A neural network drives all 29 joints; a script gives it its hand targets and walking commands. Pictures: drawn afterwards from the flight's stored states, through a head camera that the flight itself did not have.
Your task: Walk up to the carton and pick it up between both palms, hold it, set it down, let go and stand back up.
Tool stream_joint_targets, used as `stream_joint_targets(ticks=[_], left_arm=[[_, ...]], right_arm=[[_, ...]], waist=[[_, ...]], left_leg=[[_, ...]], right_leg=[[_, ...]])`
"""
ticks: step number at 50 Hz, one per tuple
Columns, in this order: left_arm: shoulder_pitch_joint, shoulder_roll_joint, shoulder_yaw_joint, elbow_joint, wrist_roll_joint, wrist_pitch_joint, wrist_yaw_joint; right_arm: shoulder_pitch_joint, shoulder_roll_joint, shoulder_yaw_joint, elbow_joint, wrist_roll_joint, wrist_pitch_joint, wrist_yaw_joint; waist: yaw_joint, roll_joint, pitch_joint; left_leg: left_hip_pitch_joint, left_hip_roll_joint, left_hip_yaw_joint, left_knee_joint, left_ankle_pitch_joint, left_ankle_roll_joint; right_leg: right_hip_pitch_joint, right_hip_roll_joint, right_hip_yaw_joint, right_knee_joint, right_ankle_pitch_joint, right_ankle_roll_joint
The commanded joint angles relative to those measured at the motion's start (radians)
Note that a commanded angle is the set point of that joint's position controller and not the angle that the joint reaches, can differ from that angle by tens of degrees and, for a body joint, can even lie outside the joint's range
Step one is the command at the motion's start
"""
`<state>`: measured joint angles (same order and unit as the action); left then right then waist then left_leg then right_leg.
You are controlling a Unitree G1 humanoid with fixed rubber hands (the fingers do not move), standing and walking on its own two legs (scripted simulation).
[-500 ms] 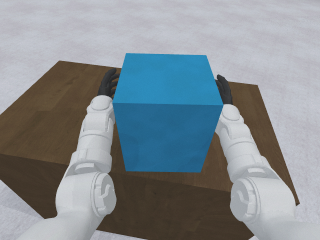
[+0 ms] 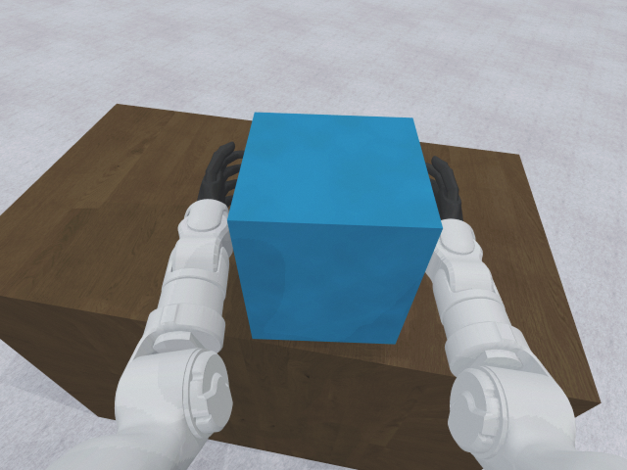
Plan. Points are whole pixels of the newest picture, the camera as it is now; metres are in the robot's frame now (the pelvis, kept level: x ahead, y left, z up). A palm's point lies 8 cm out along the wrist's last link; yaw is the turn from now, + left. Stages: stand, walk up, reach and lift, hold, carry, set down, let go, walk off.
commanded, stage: set down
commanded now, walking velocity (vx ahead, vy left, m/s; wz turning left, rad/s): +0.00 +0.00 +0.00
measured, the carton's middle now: (328, 234) +0.40 +0.00 +0.08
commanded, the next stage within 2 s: none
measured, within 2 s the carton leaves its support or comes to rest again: rests again in 0.60 s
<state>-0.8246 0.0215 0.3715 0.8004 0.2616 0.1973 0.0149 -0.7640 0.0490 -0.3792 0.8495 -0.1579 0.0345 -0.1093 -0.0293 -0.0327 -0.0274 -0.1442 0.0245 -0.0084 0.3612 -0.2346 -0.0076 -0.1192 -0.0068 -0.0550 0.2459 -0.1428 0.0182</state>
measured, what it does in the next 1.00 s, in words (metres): stands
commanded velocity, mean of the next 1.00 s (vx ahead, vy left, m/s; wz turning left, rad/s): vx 0.00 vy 0.00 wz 0.00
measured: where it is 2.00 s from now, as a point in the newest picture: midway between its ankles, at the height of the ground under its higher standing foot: outside the picture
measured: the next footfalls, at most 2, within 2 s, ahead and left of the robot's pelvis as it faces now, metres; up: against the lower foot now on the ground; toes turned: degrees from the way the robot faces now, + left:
none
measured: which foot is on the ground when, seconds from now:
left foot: down 0.00-1.00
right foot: down 0.00-1.00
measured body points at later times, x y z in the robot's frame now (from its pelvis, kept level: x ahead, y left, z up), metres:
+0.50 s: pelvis +0.00 +0.00 +0.00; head +0.00 +0.03 +0.45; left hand +0.43 +0.15 +0.12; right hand +0.40 -0.15 +0.11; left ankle -0.03 +0.12 -0.75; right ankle -0.01 -0.13 -0.75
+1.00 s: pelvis +0.00 +0.00 +0.00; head +0.02 +0.02 +0.45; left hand +0.42 +0.15 +0.10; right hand +0.40 -0.15 +0.10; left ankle -0.03 +0.12 -0.75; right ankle -0.01 -0.13 -0.75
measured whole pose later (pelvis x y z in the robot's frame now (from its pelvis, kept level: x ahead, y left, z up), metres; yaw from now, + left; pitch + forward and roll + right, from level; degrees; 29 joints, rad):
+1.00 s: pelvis +0.00 +0.00 +0.00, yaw +0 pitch +1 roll -1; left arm -0.81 -0.02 0.46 0.84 0.32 0.09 -0.02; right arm -0.71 0.11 -0.52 0.82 -0.31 -0.07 -0.05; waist -0.01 -0.02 0.01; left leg -0.14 0.02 0.00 0.34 -0.22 0.00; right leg -0.12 -0.02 -0.05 0.23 -0.13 0.02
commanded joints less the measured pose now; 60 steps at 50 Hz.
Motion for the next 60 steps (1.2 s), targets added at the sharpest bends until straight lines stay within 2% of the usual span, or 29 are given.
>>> stream_joint_targets(ticks=[1, 2, 5, 6, 8, 11, 12, 13, 15, 17, 19, 23, 24, 25, 27, 29, 32, 35, 36, 39, 41, 44, 45, 48, 49, 50, 54, 59, 60], left_arm=[[-0.593, -0.541, -0.278, -0.047, -0.042, -0.025, -0.138], [-0.577, -0.537, -0.267, -0.041, -0.045, -0.019, -0.146], [-0.572, -0.543, -0.267, -0.06, -0.038, -0.022, -0.153], [-0.581, -0.535, -0.266, -0.072, -0.041, -0.028, -0.152], [-0.584, -0.549, -0.281, -0.058, -0.054, -0.044, -0.149], [-0.587, -0.573, -0.293, -0.065, -0.046, -0.055, -0.141], [-0.542, -0.57, -0.275, -0.034, -0.027, -0.054, -0.143], [-0.559, -0.565, -0.27, -0.043, -0.033, -0.056, -0.146], [-0.561, -0.559, -0.263, -0.042, -0.025, -0.057, -0.149], [-0.593, -0.566, -0.275, -0.044, -0.034, -0.057, -0.147], [-0.56, -0.572, -0.274, -0.037, -0.023, -0.062, -0.139], [-0.562, -0.548, -0.249, -0.026, -0.009, -0.084, -0.132], [-0.525, -0.542, -0.225, -0.008, 0.015, -0.074, -0.136], [-0.546, -0.514, -0.198, 0.005, 0.015, -0.072, -0.142], [-0.535, -0.518, -0.181, 0.018, 0.018, -0.07, -0.147], [-0.55, -0.513, -0.185, 0.003, 0.03, -0.077, -0.151], [-0.568, -0.537, -0.212, -0.019, 0.006, -0.1, -0.141], [-0.552, -0.532, -0.213, -0.009, 0.015, -0.122, -0.132], [-0.547, -0.534, -0.206, -0.005, 0.019, -0.123, -0.132], [-0.533, -0.519, -0.182, 0.022, 0.033, -0.108, -0.143], [-0.514, -0.522, -0.178, -0.002, 0.039, -0.111, -0.145], [-0.509, -0.529, -0.197, -0.005, 0.029, -0.128, -0.142], [-0.495, -0.522, -0.19, 0.001, 0.041, -0.127, -0.142], [-0.496, -0.516, -0.161, 0.021, 0.047, -0.122, -0.153], [-0.483, -0.508, -0.134, 0.038, 0.062, -0.124, -0.158], [-0.49, -0.513, -0.147, 0.021, 0.055, -0.125, -0.16], [-0.451, -0.511, -0.133, 0.041, 0.077, -0.129, -0.157], [-0.44, -0.506, -0.112, 0.027, 0.095, -0.122, -0.163], [-0.41, -0.518, -0.085, 0.06, 0.111, -0.124, -0.173]], right_arm=[[-0.71, 0.482, 0.308, -0.146, 0.01, -0.082, 0.144], [-0.712, 0.479, 0.29, -0.154, 0.0, -0.081, 0.142], [-0.7, 0.477, 0.284, -0.164, -0.006, -0.092, 0.139], [-0.7, 0.49, 0.287, -0.168, -0.007, -0.095, 0.139], [-0.717, 0.477, 0.3, -0.199, -0.004, -0.11, 0.145], [-0.699, 0.486, 0.288, -0.186, -0.027, -0.119, 0.151], [-0.671, 0.48, 0.29, -0.171, -0.041, -0.119, 0.151], [-0.67, 0.472, 0.274, -0.153, -0.041, -0.117, 0.15], [-0.671, 0.471, 0.254, -0.153, -0.053, -0.122, 0.153], [-0.69, 0.455, 0.23, -0.151, -0.06, -0.131, 0.157], [-0.692, 0.451, 0.244, -0.177, -0.059, -0.143, 0.163], [-0.666, 0.468, 0.253, -0.151, -0.063, -0.145, 0.17], [-0.632, 0.47, 0.23, -0.121, -0.068, -0.136, 0.168], [-0.651, 0.457, 0.211, -0.129, -0.078, -0.132, 0.17], [-0.646, 0.459, 0.194, -0.126, -0.092, -0.138, 0.173], [-0.622, 0.466, 0.181, -0.128, -0.112, -0.139, 0.174], [-0.661, 0.472, 0.195, -0.172, -0.106, -0.164, 0.185], [-0.621, 0.484, 0.192, -0.126, -0.126, -0.177, 0.186], [-0.621, 0.482, 0.19, -0.147, -0.132, -0.182, 0.185], [-0.603, 0.474, 0.166, -0.125, -0.148, -0.173, 0.182], [-0.597, 0.481, 0.181, -0.136, -0.137, -0.175, 0.183], [-0.586, 0.485, 0.198, -0.155, -0.145, -0.196, 0.182], [-0.554, 0.484, 0.191, -0.125, -0.154, -0.188, 0.18], [-0.558, 0.485, 0.165, -0.128, -0.171, -0.183, 0.18], [-0.55, 0.495, 0.174, -0.131, -0.165, -0.18, 0.18], [-0.548, 0.501, 0.163, -0.133, -0.17, -0.181, 0.18], [-0.524, 0.486, 0.153, -0.126, -0.188, -0.194, 0.187], [-0.486, 0.487, 0.124, -0.109, -0.208, -0.195, 0.186], [-0.48, 0.487, 0.076, -0.068, -0.222, -0.186, 0.188]], waist=[[-0.001, 0.084, -0.52], [-0.009, 0.064, -0.503], [-0.01, 0.077, -0.539], [-0.016, 0.061, -0.555], [-0.003, 0.064, -0.589], [-0.021, 0.076, -0.617], [-0.011, 0.07, -0.577], [-0.024, 0.054, -0.562], [-0.016, 0.061, -0.545], [-0.029, 0.078, -0.547], [-0.007, 0.091, -0.564], [0.01, 0.076, -0.549], [0.002, 0.083, -0.488], [0.017, 0.058, -0.457], [0.006, 0.049, -0.441], [0.012, 0.076, -0.471], [0.012, 0.074, -0.552], [0.007, 0.084, -0.561], [0.016, 0.074, -0.535], [0.009, 0.062, -0.476], [0.022, 0.052, -0.487], [0.009, 0.044, -0.546], [0.012, 0.057, -0.492], [0.004, 0.037, -0.456], [0.027, 0.034, -0.43], [0.014, 0.044, -0.448], [0.024, 0.048, -0.439], [0.012, 0.056, -0.387], [0.008, 0.058, -0.293]], left_leg=[[0.082, -0.05, 0.077, 0.004, 0.545, -0.085], [0.07, -0.05, 0.076, -0.006, 0.515, -0.075], [0.061, -0.053, 0.08, -0.017, 0.499, -0.071], [0.06, -0.052, 0.082, -0.016, 0.505, -0.072], [0.068, -0.053, 0.076, -0.006, 0.549, -0.076], [0.099, -0.044, 0.075, 0.012, 0.591, -0.087], [0.093, -0.045, 0.077, 0.012, 0.582, -0.085], [0.094, -0.044, 0.075, 0.011, 0.594, -0.09], [0.088, -0.046, 0.081, 0.002, 0.564, -0.091], [0.131, -0.034, 0.078, 0.01, 0.585, -0.097], [0.145, -0.03, 0.078, 0.029, 0.626, -0.099], [0.077, -0.04, 0.091, 0.002, 0.574, -0.086], [0.078, -0.038, 0.089, -0.013, 0.522, -0.082], [0.047, -0.04, 0.101, -0.031, 0.458, -0.075], [0.037, -0.041, 0.101, -0.049, 0.413, -0.065], [0.043, -0.036, 0.112, -0.044, 0.436, -0.069], [0.091, -0.034, 0.102, -0.021, 0.512, -0.076], [0.096, -0.035, 0.107, -0.008, 0.538, -0.084], [0.077, -0.031, 0.104, -0.015, 0.516, -0.082], [0.039, -0.036, 0.112, -0.044, 0.436, -0.071], [0.034, -0.032, 0.112, -0.041, 0.463, -0.064], [0.059, -0.033, 0.107, -0.026, 0.51, -0.065], [0.051, -0.034, 0.108, -0.025, 0.527, -0.073], [0.017, -0.038, 0.112, -0.05, 0.426, -0.058], [-0.016, -0.041, 0.123, -0.059, 0.391, -0.045], [-0.028, -0.044, 0.118, -0.069, 0.378, -0.048], [0.018, -0.043, 0.12, -0.053, 0.421, -0.051], [0.037, -0.039, 0.123, -0.052, 0.45, -0.061], [0.043, -0.033, 0.114, -0.055, 0.435, -0.059]], right_leg=[[0.308, 0.048, -0.042, 0.076, 0.501, 0.011], [0.309, 0.044, -0.041, 0.075, 0.498, 0.013], [0.33, 0.035, -0.041, 0.084, 0.523, 0.019], [0.331, 0.04, -0.043, 0.09, 0.524, 0.02], [0.324, 0.039, -0.048, 0.091, 0.537, 0.021], [0.295, 0.046, -0.054, 0.091, 0.542, 0.009], [0.3, 0.044, -0.052, 0.088, 0.548, 0.009], [0.296, 0.049, -0.056, 0.089, 0.545, 0.014], [0.278, 0.05, -0.061, 0.081, 0.488, 0.014], [0.226, 0.056, -0.074, 0.069, 0.43, 0.003], [0.222, 0.055, -0.064, 0.064, 0.442, -0.002], [0.283, 0.047, -0.057, 0.075, 0.455, 0.002], [0.291, 0.04, -0.049, 0.063, 0.42, 0.003], [0.276, 0.04, -0.056, 0.054, 0.366, 0.006], [0.284, 0.038, -0.055, 0.055, 0.354, 0.014], [0.301, 0.031, -0.051, 0.053, 0.372, 0.009], [0.268, 0.044, -0.066, 0.067, 0.398, 0.012], [0.269, 0.04, -0.059, 0.065, 0.414, 0.011], [0.277, 0.035, -0.06, 0.059, 0.397, 0.007], [0.288, 0.031, -0.057, 0.054, 0.373, 0.017], [0.302, 0.032, -0.056, 0.07, 0.413, 0.02], [0.303, 0.032, -0.064, 0.077, 0.464, 0.028], [0.302, 0.036, -0.059, 0.07, 0.454, 0.022], [0.311, 0.031, -0.054, 0.058, 0.409, 0.025], [0.331, 0.023, -0.045, 0.061, 0.394, 0.025], [0.337, 0.021, -0.053, 0.068, 0.401, 0.026], [0.296, 0.027, -0.063, 0.069, 0.379, 0.024], [0.286, 0.031, -0.074, 0.068, 0.396, 0.028], [0.221, 0.041, -0.078, 0.049, 0.294, 0.032]])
